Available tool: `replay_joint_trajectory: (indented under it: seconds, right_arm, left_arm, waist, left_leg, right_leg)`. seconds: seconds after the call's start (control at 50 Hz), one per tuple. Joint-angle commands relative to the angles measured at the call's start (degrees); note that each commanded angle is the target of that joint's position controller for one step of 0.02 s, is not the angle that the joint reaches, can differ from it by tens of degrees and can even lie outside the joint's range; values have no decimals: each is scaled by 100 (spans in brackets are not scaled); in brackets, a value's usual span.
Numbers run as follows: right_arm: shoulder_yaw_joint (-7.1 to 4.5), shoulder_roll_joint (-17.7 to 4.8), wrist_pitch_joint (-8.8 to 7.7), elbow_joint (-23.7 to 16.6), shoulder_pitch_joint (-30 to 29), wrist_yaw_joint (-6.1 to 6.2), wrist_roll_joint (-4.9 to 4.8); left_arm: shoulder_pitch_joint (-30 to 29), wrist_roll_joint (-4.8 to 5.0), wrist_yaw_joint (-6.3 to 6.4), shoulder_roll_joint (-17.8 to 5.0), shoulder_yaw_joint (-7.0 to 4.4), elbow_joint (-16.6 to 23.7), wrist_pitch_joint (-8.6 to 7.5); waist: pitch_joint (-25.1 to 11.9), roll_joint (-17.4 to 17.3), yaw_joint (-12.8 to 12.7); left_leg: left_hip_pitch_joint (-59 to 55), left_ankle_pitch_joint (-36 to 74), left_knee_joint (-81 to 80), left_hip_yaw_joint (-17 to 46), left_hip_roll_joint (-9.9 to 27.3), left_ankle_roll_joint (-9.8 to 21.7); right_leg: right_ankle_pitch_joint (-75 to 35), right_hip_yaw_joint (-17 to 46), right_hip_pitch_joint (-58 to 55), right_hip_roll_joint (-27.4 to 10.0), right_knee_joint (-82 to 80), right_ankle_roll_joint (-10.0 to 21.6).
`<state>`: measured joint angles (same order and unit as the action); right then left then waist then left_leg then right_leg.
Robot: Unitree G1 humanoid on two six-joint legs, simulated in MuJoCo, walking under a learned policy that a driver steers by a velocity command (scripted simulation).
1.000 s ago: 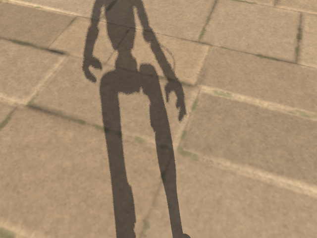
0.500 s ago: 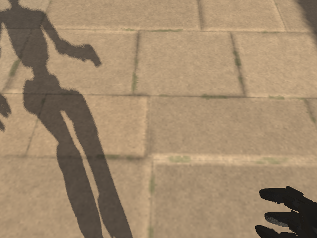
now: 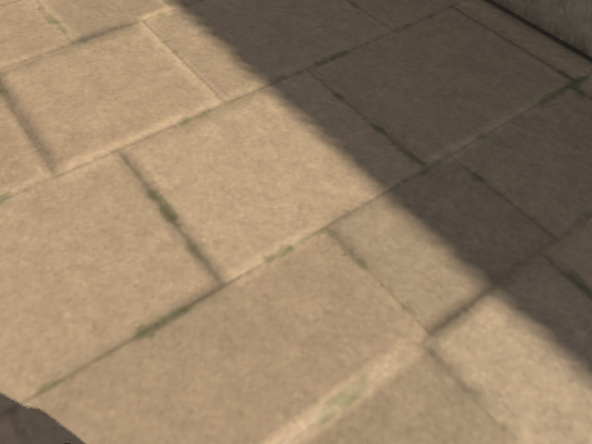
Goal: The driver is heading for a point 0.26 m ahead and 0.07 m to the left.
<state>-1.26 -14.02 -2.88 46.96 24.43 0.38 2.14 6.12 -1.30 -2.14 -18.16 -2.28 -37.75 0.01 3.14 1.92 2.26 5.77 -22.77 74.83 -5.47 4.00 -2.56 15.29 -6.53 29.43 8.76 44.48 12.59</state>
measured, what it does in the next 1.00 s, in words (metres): walks ahead: left foot, then right foot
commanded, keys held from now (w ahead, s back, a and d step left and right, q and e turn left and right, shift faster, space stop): w+shift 0.04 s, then shift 0.96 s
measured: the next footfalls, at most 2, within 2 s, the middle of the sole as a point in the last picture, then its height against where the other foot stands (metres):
left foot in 0.32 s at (243, 417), level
right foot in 0.74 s outside the picture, level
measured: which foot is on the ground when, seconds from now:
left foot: up 0.00-0.30, down 0.32-1.00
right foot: down 0.00-0.34, up 0.36-0.72, down 0.74-1.00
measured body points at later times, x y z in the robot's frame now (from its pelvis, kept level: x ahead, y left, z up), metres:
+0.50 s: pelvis +0.34 +0.06 +0.04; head +0.39 +0.06 +0.48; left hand +0.49 +0.31 -0.09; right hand +0.38 -0.21 -0.08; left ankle +0.47 +0.11 -0.69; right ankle +0.25 -0.05 -0.61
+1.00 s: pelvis +0.38 +0.05 +0.05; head +0.38 +0.04 +0.50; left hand +0.47 +0.27 -0.10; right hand +0.38 -0.21 -0.10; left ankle +0.47 +0.11 -0.69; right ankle +0.35 -0.06 -0.69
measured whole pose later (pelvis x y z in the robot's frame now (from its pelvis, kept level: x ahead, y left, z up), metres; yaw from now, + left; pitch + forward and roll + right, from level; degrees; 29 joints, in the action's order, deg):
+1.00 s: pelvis +0.38 +0.05 +0.05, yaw -12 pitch -1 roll -1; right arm -0.6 -12.5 0.3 54.1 15.0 0.3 0.8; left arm 16.2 -0.6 2.0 -11.3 -0.1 -57.0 -0.3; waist -0.3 -1.0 1.1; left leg 16.7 -5.5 22.7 -2.3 -1.5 3.0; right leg 14.5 1.5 9.3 2.6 24.5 1.4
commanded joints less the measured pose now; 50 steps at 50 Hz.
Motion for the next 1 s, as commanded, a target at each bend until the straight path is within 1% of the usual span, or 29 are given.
replay_joint_trajectory:
  seconds: [0.02, 0.06, 0.08, 0.1, 0.14, 0.18, 0.24, 0.28, 0.3, 0.32, 0.34, 0.36, 0.38, 0.4, 0.42, 0.44, 0.46, 0.5, 0.56, 0.64, 0.7, 0.72, 0.74, 0.76, 0.78, 0.8, 0.84, 0.92, 1.0]
  right_arm:
    - [-141, -1055, -398, -1299, -955, 2, -38]
    - [-101, -935, -212, -1074, -684, 14, 143]
    - [-92, -887, -85, -1072, -556, 1, 167]
    - [-84, -829, -14, -1113, -672, -11, 153]
    - [25, -494, -11, -1282, -1153, -54, 94]
    - [102, -282, -59, -1281, -1360, -116, 5]
    - [71, -386, -76, -1212, -1613, -91, -60]
    - [-36, -660, -130, -1048, -1193, -30, 0]
    - [-101, -790, -192, -815, -525, -3, 15]
    - [-162, -962, -284, -565, 123, 15, 47]
    - [-251, -1441, -340, -502, 526, 15, 92]
    - [-265, -1420, -281, -519, 492, -60, -1]
    - [-256, -1141, -175, -767, 1, -90, -169]
    - [-153, -733, -135, -822, -576, -60, -202]
    - [-47, -425, -102, -772, -868, -27, -179]
    - [0, -346, -94, -685, -853, 4, -187]
    - [4, -411, -83, -563, -765, 6, -170]
    - [-16, -550, -96, -451, -856, -28, -94]
    - [-7, -593, -50, -371, -1068, -56, -34]
    - [-78, -711, 170, -235, -957, -71, -53]
    - [-108, -727, 353, -166, -973, -16, -119]
    - [-98, -668, 380, -114, -880, 12, -131]
    - [-82, -559, 386, -93, -796, 21, -131]
    - [-43, -360, 374, -134, -644, 0, -210]
    - [-36, -314, 370, -26, -800, -17, -222]
    - [-31, -250, 359, 48, -831, -37, -191]
    - [-55, -362, 322, 202, -723, -44, -128]
    - [-65, -481, 267, 428, -792, -14, -126]
    - [-38, -376, 261, 590, -912, 35, -140]
  left_arm:
    - [1529, 6, 234, -1256, -514, -166, 2]
    - [985, 16, 315, -858, -347, -157, -203]
    - [974, 57, 308, -721, -267, -181, -299]
    - [1045, 93, 266, -653, -234, -278, -381]
    - [1031, 88, 219, -745, -261, -423, -462]
    - [1206, 138, 163, -625, -249, -587, -484]
    - [1690, 213, 171, -566, -227, -836, -488]
    - [1713, 121, 257, -721, -269, -893, -458]
    - [1459, 95, 292, -854, -308, -863, -434]
    - [1283, 124, 313, -831, -309, -806, -419]
    - [1735, 179, 334, -391, -237, -698, -397]
    - [2972, 427, 384, -95, -175, -795, -363]
    - [2802, 175, 429, -434, -178, -1004, -293]
    - [2211, 102, 393, -487, -182, -924, -244]
    - [1804, 29, 354, -399, -146, -843, -186]
    - [1525, -28, 293, -344, -130, -775, -84]
    - [1653, -73, 241, -208, -110, -831, 42]
    - [1793, -37, 223, -45, -54, -896, 199]
    - [1590, -23, 241, 19, 13, -944, 273]
    - [1120, -27, 263, -58, 68, -994, 345]
    - [1203, -14, 312, 25, 104, -1151, 252]
    - [1212, -23, 341, 26, 114, -1189, 195]
    - [1183, -68, 379, -75, 118, -1174, 122]
    - [949, -57, 417, -373, 60, -1132, 77]
    - [726, 22, 400, -76, 137, -1182, 15]
    - [532, 29, 402, 107, 202, -1221, -56]
    - [607, 72, 423, 24, 166, -1377, -129]
    - [1075, 88, 423, 84, 120, -1651, -77]
    - [1310, 68, 429, 150, 99, -1881, -73]
  waist:
    - [-533, -575, -608]
    - [-15, -956, 18]
    - [90, -823, 169]
    - [163, -878, 199]
    - [175, -697, 136]
    - [-137, -265, -112]
    - [-348, -15, -465]
    - [-501, 142, -284]
    - [-648, 177, 127]
    - [-787, -1, 500]
    - [-1483, -1087, 415]
    - [-2848, -2004, -109]
    - [-2858, -948, -83]
    - [-2093, -566, -148]
    - [-1447, -260, -238]
    - [-1093, -285, -226]
    - [-945, -427, -315]
    - [-997, -570, -476]
    - [-961, -780, -544]
    - [-675, -1113, -290]
    - [-369, -906, -352]
    - [-250, -777, -351]
    - [-130, -454, -307]
    - [-47, 242, -41]
    - [27, 413, -14]
    - [22, 412, 104]
    - [-122, 452, 145]
    - [53, -177, -73]
    - [-85, -314, -182]
  left_leg:
    - [4464, 244, 1038, 962, 82, 100]
    - [3531, 146, 288, 891, 384, -15]
    - [3101, -28, -50, 832, 456, -137]
    - [2824, -124, -578, 745, 505, -200]
    - [2350, 791, -1833, 402, 327, -114]
    - [1617, 2403, -3136, 133, -24, 130]
    - [1330, 3490, -4068, 108, -409, 363]
    - [940, 3271, -4409, 277, -619, 506]
    - [434, 3370, -4656, 377, -606, 566]
    - [-152, 4336, -5093, 525, -306, 606]
    - [-1359, 8257, -4204, 1438, 1048, 1076]
    - [-2690, 9865, -4148, 3561, 2430, 2168]
    - [-2096, 8584, -4513, 3501, 2149, 2124]
    - [-1301, 7152, -4812, 2931, 1789, 1978]
    - [-581, 6192, -5067, 2496, 1481, 1767]
    - [-11, 5742, -5338, 2134, 1241, 1593]
    - [530, 5592, -5516, 1865, 1099, 1478]
    - [1072, 5261, -5712, 1526, 951, 1494]
    - [1373, 4012, -5925, 1223, 769, 1409]
    - [1591, 664, -6322, 1489, 662, 1295]
    - [1930, -507, -6333, 1686, 684, 1108]
    - [2066, -752, -6311, 1696, 631, 916]
    - [2073, -675, -6093, 1615, 497, 671]
    - [1947, -275, -5747, 1116, -19, 420]
    - [928, 608, -5302, 721, -322, 342]
    - [294, 1105, -5199, 792, -287, 360]
    - [-66, 1412, -5288, 872, -141, 395]
    - [710, 786, -5684, 1222, 104, 545]
    - [794, 833, -5810, 1268, 118, 548]
  right_leg:
    - [388, 4722, -3946, -2179, -3094, 1227]
    - [-1310, 3524, -2376, -1690, -3062, 894]
    - [-2824, 3265, -1704, -1712, -3019, 943]
    - [-3827, 2861, -1327, -1583, -2978, 843]
    - [-5055, 1948, -910, -995, -2875, 459]
    - [-5103, 1374, -960, -540, -2740, 17]
    - [-4812, 1551, -1863, -753, -2608, -310]
    - [-5099, 1781, -2492, -958, -1971, -531]
    - [-5158, 1727, -2612, -951, -1213, -654]
    - [-4399, 1590, -2503, -699, -67, -793]
    - [-869, 1122, -1665, -34, 2176, -1010]
    - [2275, 1558, -503, 605, 3741, -1165]
    - [1613, 1914, -442, 215, 3887, -1145]
    - [1276, 1785, -281, -29, 3636, -1214]
    - [1174, 1622, -182, -271, 3209, -1237]
    - [1106, 1550, -329, -402, 2775, -1245]
    - [979, 1456, -765, -392, 2513, -1269]
    - [862, 1276, -1233, -383, 2086, -1306]
    - [716, 1061, -1443, -554, 1005, -1277]
    - [612, 742, -1652, -699, -112, -1192]
    - [307, 577, -2125, -670, -1256, -999]
    - [177, 719, -2299, -723, -1787, -874]
    - [233, 1287, -2245, -1109, -2388, -729]
    - [871, 2200, -1731, -1709, -2817, -486]
    - [1472, 2465, -646, -1978, -3285, -441]
    - [1496, 2258, -303, -1800, -3354, -633]
    - [1195, 1855, -407, -1468, -3209, -900]
    - [483, 1522, -1107, -1218, -2743, -855]
    - [51, 1453, -1472, -1208, -2598, -812]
